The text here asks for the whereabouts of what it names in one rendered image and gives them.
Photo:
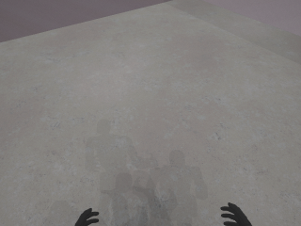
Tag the robot left hand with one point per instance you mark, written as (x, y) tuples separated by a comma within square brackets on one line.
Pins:
[(82, 221)]

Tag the robot right hand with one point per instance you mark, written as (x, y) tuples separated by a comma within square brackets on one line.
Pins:
[(239, 216)]

